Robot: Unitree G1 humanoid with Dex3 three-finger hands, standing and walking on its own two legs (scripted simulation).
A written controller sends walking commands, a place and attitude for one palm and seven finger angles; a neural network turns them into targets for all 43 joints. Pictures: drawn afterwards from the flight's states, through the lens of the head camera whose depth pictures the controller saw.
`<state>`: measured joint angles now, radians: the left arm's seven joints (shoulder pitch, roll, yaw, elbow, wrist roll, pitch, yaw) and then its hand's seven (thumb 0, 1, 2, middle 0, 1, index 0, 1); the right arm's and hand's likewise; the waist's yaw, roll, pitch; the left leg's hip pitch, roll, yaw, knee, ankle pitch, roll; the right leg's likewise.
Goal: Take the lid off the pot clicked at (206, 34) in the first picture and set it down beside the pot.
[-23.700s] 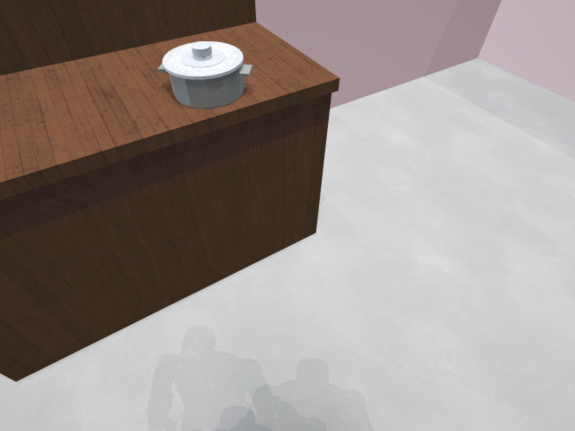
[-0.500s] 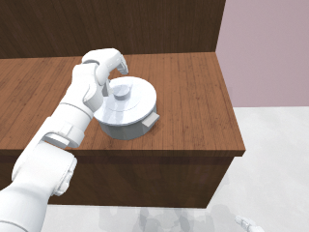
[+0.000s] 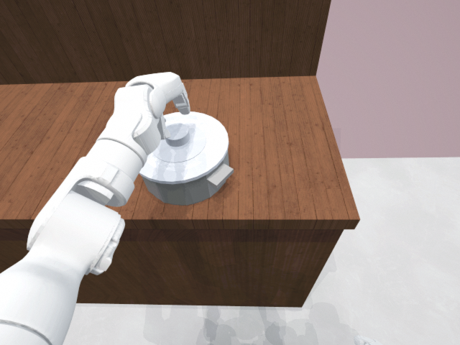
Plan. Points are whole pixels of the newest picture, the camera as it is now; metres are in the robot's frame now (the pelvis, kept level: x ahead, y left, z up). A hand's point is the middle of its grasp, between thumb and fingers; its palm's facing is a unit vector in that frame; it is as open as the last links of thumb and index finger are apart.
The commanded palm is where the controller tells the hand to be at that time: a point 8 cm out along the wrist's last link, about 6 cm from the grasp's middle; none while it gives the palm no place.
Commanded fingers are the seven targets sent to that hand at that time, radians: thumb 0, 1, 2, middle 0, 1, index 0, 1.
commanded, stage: lower the open fingers around the knob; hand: left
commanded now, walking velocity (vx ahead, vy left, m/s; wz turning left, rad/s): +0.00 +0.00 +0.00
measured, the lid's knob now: (177, 134) +0.49 +0.10 +0.10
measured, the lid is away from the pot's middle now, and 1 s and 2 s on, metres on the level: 0.00 0.00 0.00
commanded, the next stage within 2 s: close the fingers and squeeze the knob in 0.84 s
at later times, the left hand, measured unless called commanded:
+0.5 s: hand (166, 137) +0.45 +0.11 +0.13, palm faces -0.33 -0.09 -0.94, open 10.3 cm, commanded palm +0.44 +0.12 +0.18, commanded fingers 0.00 -0.32 1.52 -0.85 -0.08 -0.85 -0.08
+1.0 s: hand (167, 136) +0.46 +0.11 +0.12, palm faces -0.37 -0.07 -0.93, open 10.2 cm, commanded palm +0.45 +0.12 +0.18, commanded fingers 0.00 -0.10 1.05 -0.54 -0.69 -0.54 -0.69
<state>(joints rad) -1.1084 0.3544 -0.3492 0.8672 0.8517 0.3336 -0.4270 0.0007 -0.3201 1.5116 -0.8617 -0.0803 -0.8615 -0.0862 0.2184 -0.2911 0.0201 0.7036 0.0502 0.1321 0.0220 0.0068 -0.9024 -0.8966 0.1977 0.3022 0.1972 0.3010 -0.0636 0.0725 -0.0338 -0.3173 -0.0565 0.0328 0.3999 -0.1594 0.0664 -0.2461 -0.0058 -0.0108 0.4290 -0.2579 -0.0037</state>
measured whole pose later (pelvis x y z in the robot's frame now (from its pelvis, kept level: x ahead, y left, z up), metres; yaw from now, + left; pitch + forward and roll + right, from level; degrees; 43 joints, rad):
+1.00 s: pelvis +0.00 +0.00 +0.00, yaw -1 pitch +5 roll +0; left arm -1.01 0.36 -0.33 0.88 0.85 0.28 -0.37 0.00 -0.30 1.47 -0.85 -0.14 -0.81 -0.13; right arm 0.23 -0.28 0.02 0.71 0.06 0.17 0.01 0.01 -0.90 -0.90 0.20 0.30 0.20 0.30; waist -0.07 0.07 -0.05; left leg -0.34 -0.04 0.04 0.45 -0.19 0.06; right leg -0.27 0.01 0.00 0.46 -0.28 -0.01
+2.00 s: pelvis +0.01 -0.01 +0.00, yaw -1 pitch +5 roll +0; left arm -0.99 0.35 -0.32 0.87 0.84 0.27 -0.36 0.00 0.18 0.82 -0.63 -0.97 -0.62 -0.96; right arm 0.22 -0.29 0.01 0.71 0.06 0.16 0.01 0.01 -0.90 -0.90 0.20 0.30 0.20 0.30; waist -0.07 0.06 -0.05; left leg -0.33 -0.04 0.04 0.44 -0.20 0.05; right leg -0.26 0.02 0.01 0.45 -0.28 -0.02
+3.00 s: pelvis +0.01 -0.01 +0.00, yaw -1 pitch +4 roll +0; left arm -1.02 0.35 -0.34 0.83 0.84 0.29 -0.38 0.01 0.21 0.81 -0.62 -0.94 -0.61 -0.97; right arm 0.20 -0.28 0.01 0.73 0.06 0.13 0.01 0.01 -0.90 -0.90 0.20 0.30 0.20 0.30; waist -0.06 0.07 -0.05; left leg -0.32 -0.04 0.04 0.43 -0.19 0.06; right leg -0.24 0.01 0.00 0.44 -0.27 -0.01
